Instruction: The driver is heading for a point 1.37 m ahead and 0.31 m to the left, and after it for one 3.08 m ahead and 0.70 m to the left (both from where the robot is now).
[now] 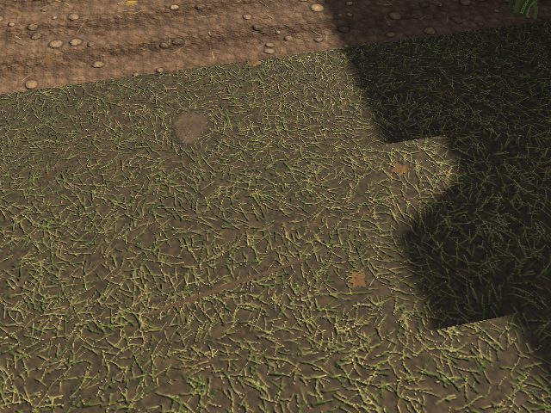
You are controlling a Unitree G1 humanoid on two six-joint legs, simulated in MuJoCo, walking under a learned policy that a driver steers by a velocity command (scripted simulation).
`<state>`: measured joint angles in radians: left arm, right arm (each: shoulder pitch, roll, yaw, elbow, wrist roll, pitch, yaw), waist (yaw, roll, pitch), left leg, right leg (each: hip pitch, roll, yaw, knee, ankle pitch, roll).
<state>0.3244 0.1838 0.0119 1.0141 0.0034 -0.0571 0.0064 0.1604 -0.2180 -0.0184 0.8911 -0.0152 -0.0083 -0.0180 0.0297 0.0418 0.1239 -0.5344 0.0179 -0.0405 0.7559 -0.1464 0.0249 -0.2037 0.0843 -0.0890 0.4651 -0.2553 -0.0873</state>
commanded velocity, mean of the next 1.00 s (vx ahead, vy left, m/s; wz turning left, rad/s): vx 0.32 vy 0.00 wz -0.01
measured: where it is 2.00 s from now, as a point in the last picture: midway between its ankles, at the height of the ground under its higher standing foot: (305, 272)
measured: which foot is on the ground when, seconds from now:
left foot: up 0.00-0.02, down 0.04-0.34, up 0.36-0.78, down 0.80-1.00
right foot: down 0.00-0.06, up 0.08-0.34, down 0.36-0.82, up 0.84-1.00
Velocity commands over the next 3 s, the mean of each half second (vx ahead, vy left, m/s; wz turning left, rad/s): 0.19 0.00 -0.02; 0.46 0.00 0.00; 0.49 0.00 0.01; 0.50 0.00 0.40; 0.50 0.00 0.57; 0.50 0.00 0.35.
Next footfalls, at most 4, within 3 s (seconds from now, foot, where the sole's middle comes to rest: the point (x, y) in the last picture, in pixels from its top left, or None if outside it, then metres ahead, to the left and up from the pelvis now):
0.04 left None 0.16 0.10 -0.77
0.36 right None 0.04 -0.09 -0.77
0.80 left None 0.35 0.12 -0.77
1.54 right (341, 291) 0.80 -0.13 -0.93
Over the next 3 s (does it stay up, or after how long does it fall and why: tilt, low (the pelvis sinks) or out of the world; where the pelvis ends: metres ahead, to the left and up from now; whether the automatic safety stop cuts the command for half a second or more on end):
stays up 1.33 0.25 -0.22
